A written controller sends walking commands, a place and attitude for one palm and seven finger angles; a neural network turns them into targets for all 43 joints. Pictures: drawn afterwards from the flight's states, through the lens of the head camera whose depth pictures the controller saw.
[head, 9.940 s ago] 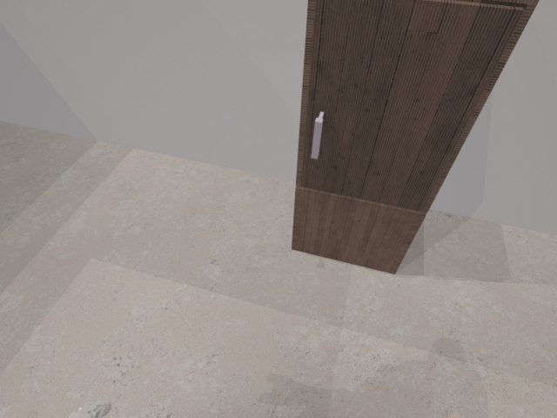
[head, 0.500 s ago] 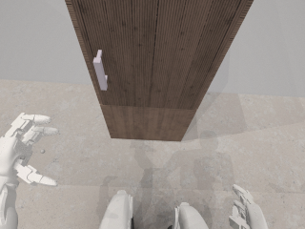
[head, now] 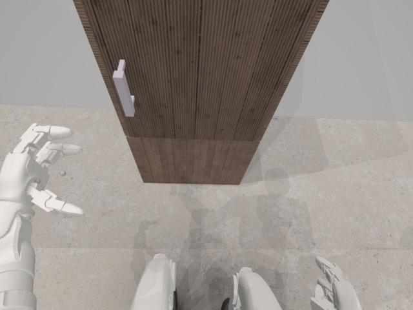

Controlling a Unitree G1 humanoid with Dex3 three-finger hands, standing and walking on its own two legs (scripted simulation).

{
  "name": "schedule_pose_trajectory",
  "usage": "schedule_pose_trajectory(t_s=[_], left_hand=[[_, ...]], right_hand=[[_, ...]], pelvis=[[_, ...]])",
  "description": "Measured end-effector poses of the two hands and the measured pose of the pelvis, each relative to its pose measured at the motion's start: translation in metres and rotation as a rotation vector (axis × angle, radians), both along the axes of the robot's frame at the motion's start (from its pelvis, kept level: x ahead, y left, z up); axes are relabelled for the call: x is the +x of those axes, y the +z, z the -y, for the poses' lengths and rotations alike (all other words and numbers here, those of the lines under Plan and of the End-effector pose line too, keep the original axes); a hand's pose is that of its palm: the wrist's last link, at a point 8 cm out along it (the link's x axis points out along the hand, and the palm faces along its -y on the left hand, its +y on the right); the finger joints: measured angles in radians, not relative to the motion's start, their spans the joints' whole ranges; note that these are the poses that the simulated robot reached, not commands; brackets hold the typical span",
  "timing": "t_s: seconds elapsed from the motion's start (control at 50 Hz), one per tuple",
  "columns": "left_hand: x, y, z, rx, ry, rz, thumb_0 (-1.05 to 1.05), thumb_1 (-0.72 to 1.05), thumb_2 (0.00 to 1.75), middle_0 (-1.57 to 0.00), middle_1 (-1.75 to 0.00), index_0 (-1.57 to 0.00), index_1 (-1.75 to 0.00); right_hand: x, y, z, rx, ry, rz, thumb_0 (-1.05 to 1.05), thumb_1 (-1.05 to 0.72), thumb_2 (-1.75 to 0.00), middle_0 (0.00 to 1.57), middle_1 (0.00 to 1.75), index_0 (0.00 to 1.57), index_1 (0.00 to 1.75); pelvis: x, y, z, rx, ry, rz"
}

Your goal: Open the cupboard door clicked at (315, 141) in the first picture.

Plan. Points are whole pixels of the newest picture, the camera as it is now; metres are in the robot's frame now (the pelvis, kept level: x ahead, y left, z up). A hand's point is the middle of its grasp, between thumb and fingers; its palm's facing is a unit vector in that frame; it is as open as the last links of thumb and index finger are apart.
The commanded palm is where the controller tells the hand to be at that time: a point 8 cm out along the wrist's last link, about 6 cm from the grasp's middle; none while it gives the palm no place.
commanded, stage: move the hooked fingers beside the handle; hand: left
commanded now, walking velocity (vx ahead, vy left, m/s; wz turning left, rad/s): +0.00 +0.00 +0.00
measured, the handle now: (126, 89) +0.56 +0.21 +0.01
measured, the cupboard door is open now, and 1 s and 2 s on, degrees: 0 0 0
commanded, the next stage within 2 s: slide the fingers in behind the handle in 2.00 s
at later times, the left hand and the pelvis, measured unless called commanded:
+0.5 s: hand (78, 141) +0.42 +0.27 +0.02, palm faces +0.05 -1.00 -0.03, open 14.0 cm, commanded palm +0.40 +0.31 +0.02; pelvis +0.00 +0.00 -0.01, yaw -1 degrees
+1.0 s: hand (93, 119) +0.48 +0.26 +0.01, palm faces +0.04 -1.00 -0.03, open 14.0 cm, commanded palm +0.47 +0.29 +0.01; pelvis -0.01 +0.01 -0.03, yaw -2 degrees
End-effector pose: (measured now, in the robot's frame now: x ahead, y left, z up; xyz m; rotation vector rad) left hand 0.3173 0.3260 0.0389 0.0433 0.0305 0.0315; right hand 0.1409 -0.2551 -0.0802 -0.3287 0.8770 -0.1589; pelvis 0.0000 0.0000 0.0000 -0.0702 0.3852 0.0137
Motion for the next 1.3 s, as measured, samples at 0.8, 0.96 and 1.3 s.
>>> schedule_pose_trajectory(t_s=[0.8,0.96,1.3], left_hand=[[0.110,-0.024,0.001,-0.017,0.017,0.005,-0.02,-0.50,0.30,-0.31,-1.20,-0.30,-1.20],[0.130,-0.025,0.007,-0.019,0.007,0.017,-0.02,-0.50,0.30,-0.30,-1.20,-0.30,-1.20],[0.177,-0.034,0.011,-0.014,0.015,0.006,-0.02,-0.50,0.30,-0.31,-1.20,-0.30,-1.20]], right_hand=[[-0.081,-0.037,0.011,-0.032,-0.118,-0.326,0.00,-0.91,-0.90,0.20,0.30,0.20,0.30],[-0.098,-0.043,0.013,-0.042,-0.137,-0.386,0.00,-0.91,-0.90,0.20,0.30,0.20,0.30],[-0.135,-0.056,0.014,-0.053,-0.183,-0.496,0.00,-0.91,-0.90,0.20,0.30,0.20,0.30]], pelvis=[[-0.004,-0.024,-0.006,-0.012,-0.025,-0.093],[-0.007,-0.030,-0.006,-0.017,-0.025,-0.111],[-0.013,-0.049,-0.004,-0.031,-0.041,-0.165]])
